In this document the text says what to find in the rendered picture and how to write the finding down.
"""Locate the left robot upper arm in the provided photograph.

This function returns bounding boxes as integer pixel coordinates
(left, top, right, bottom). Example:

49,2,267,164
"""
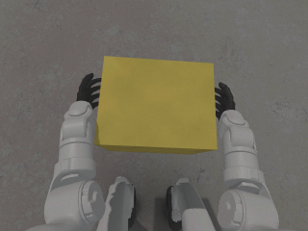
25,179,106,231

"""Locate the left robot thigh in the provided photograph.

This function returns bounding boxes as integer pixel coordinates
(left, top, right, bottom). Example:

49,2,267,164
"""
96,182,135,231

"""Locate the right robot forearm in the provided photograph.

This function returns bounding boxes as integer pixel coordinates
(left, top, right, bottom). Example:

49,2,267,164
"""
218,110,279,228

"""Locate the robot right hand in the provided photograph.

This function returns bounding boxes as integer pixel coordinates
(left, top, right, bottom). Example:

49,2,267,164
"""
215,82,236,121

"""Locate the robot left hand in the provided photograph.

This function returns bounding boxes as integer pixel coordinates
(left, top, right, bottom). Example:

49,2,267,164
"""
76,73,102,109

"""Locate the carton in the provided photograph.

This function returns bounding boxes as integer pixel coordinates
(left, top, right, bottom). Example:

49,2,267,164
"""
94,56,218,155

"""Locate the left robot foot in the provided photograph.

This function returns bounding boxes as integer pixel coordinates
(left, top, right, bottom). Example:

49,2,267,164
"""
128,184,136,229

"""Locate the right robot upper arm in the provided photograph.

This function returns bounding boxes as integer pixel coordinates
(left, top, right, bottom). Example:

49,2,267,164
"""
217,189,295,231

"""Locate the left robot forearm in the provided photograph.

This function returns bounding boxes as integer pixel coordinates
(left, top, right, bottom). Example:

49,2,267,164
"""
44,100,96,223

